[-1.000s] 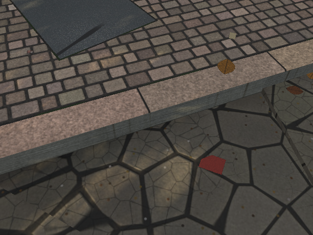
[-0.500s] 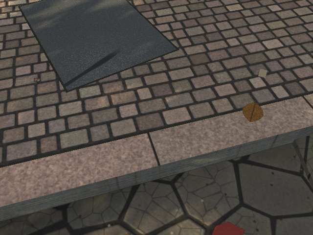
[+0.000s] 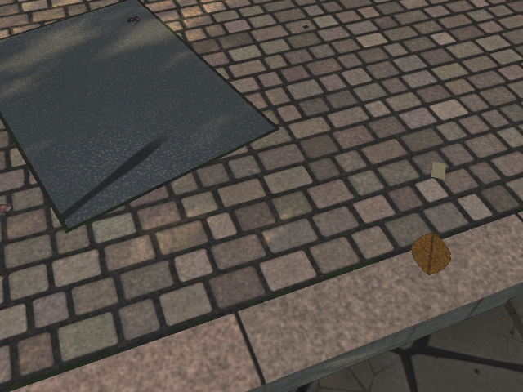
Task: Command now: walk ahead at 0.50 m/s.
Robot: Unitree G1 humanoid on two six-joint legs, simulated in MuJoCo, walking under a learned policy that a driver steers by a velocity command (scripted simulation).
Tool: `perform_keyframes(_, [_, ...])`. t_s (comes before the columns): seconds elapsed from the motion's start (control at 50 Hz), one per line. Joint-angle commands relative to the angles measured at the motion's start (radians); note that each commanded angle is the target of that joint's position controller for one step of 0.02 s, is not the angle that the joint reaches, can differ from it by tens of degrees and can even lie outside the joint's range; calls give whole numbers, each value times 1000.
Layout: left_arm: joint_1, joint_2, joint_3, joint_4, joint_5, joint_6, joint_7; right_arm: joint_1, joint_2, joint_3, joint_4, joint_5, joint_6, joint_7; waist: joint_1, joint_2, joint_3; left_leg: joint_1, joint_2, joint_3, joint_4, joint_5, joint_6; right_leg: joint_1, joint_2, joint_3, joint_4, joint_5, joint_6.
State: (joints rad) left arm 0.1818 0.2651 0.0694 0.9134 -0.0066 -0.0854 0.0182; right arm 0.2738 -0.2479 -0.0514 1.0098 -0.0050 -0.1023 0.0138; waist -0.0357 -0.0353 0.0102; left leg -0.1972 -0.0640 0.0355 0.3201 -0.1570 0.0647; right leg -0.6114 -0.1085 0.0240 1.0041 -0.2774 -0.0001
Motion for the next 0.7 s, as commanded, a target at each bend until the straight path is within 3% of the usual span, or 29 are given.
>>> perform_keyframes(0.02, [-9, 32, 5, -58, 7, -1, -2, -33, -161, -30, -57, 7, -13, -18, 30, 82, -19, -1, 281, -190, -188, 251, 179, -1, -28, 17, -163, 169, 6])
perform_keyframes(0.08, [-123, 20, -5, -89, -2, -1, -11, 18, -166, -29, -38, 18, -5, -24, -2, 86, 4, 8, 239, -119, -193, 218, 141, 55, 15, -19, -345, 314, 5])
perform_keyframes(0.16, [-214, 41, -9, -127, -12, 0, -24, 72, -172, -33, -12, 27, 5, -24, -21, 107, 26, 105, 283, -132, -148, 209, 119, 66, 35, -16, -438, 288, -18])
perform_keyframes(0.2, [-192, 59, -7, -129, -10, -3, -28, 70, -182, -38, -10, 29, 14, -23, 5, 131, 7, 150, 307, -139, -85, 250, 102, 112, 50, -30, -452, 200, -46])
perform_keyframes(0.22, [-132, 78, 3, -114, -3, -4, -28, 48, -180, -36, -14, 28, 22, -25, 47, 129, -8, 147, 291, -125, -3, 386, 80, 197, 70, -39, -495, 195, -63])
perform_keyframes(0.24, [-19, 111, 21, -74, 10, -6, -25, 38, -162, -29, -22, 25, 27, -27, 98, 107, -72, 134, 233, -88, 149, 552, 48, 352, 103, -60, -551, 252, -83])
perform_keyframes(0.26, [129, 180, 40, -34, 25, -11, -20, 45, -134, -15, -41, 8, 26, -29, 141, 32, -186, 0, 163, -35, 385, 435, -6, 609, -3, 35, -528, 583, -125])
perform_keyframes(0.28, [210, 261, 52, -15, 35, 2, -17, 181, -31, 18, -34, -14, 8, -22, 100, -225, -315, -371, 20, 27, 776, -207, -87, 977, -279, 361, -493, 949, -293])
perform_keyframes(0.3, [270, 194, 36, 3, 20, 11, -24, 222, -68, 10, 10, 8, 0, -15, 123, -202, -444, -403, 11, -130, 963, -505, -96, 973, -325, 510, -549, 911, -353])
perform_keyframes(0.32, [181, 160, 23, -13, 13, 12, -28, 154, -130, -8, -5, 33, 2, -11, 107, -120, -315, -464, 53, -146, 1048, -482, -93, 839, -285, 406, -567, 835, -324])
perform_keyframes(0.34, [69, 124, 8, -40, 11, 13, -28, 71, -127, -8, -28, 34, 11, -14, 79, -53, -207, -481, 105, -108, 1018, -411, -90, 691, -236, 295, -599, 761, -288])
perform_keyframes(0.36, [-13, 82, -8, -54, 18, 10, -29, 21, -119, -12, -38, 21, 26, -24, 49, 3, -131, -439, 143, -98, 931, -346, -93, 542, -195, 227, -647, 699, -261])
perform_keyframes(0.38, [-62, 50, -20, -54, 25, 5, -28, 22, -108, -15, -40, 12, 46, -36, 8, -12, -103, -340, 171, -103, 845, -304, -96, 426, -162, 174, -685, 679, -237])
perform_keyframes(0.42, [-66, 35, -28, -29, 49, 4, -28, 81, -44, -4, -17, 7, 72, -44, -30, -69, -107, -191, 154, -71, 733, -250, -112, 320, -117, 83, -702, 787, -236])
perform_keyframes(0.44, [-70, 43, -28, -22, 52, 5, -24, 84, -31, 1, -17, 7, 76, -47, -38, -80, -108, -156, 146, -62, 648, -230, -118, 303, -100, 45, -697, 849, -236])
perform_keyframes(0.48, [-60, 55, -30, -6, 48, 16, -16, 104, -5, 14, 7, 2, 93, -50, -36, -106, -143, -52, 118, -24, 534, -177, -130, 290, -80, -5, -682, 873, -230])
perform_keyframes(0.52, [-37, 50, -38, 13, 43, 30, -13, 91, -22, 13, 20, -1, 115, -52, -25, -95, -151, 7, 116, -20, 464, -115, -125, 287, -107, 29, -683, 736, -226])
perform_keyframes(0.56, [-52, 35, -48, 19, 25, 45, -15, 81, -13, 15, 31, -8, 129, -47, -37, -93, -102, 65, 114, -13, 309, -35, -104, 259, -93, 43, -672, 493, -191])
perform_keyframes(0.58, [-17, 28, -51, 34, 10, 50, -17, 49, -21, 15, 28, -15, 131, -46, -24, -71, -61, 75, 112, -13, 197, 20, -90, 259, -66, 51, -675, 317, -156])
perform_keyframes(0.6, [42, 22, -54, 57, 6, 52, -22, 15, -44, 12, 20, -22, 134, -46, -3, -21, -20, 75, 128, -44, 115, 89, -80, 267, -34, 60, -679, 125, -111])
perform_keyframes(0.62, [68, 30, -50, 63, 14, 53, -24, -1, -81, 7, 11, -23, 134, -47, 28, 33, 9, 81, 170, -81, 105, 209, -67, 255, 1, 49, -661, -26, -79])
perform_keyframes(0.64, [150, 27, -45, 81, 23, 53, -28, -15, -114, 2, 11, -9, 136, -51, 89, 127, 14, 102, 200, -84, 142, 249, -36, 233, 45, 28, -674, -119, -61])
perform_keyframes(0.66, [152, 4, -52, 85, 22, 61, -20, -38, -87, 1, 22, 2, 135, -43, 86, 160, 34, -6, 184, -87, 118, 44, -22, 307, 73, -9, -679, -57, -41])
perform_keyframes(0.68, [98, 24, -46, 83, 16, 68, -10, -31, -51, 5, 29, 1, 128, -37, 54, 124, 70, -68, 158, -86, 89, -37, -34, 346, 79, -22, -658, 3, -29])
perform_keyframes(0.7, [81, 21, -44, 82, 12, 76, -1, -21, -37, 9, 40, -7, 120, -35, 47, 106, 59, -71, 153, -79, 79, -14, -45, 367, 75, -25, -643, 53, -29])
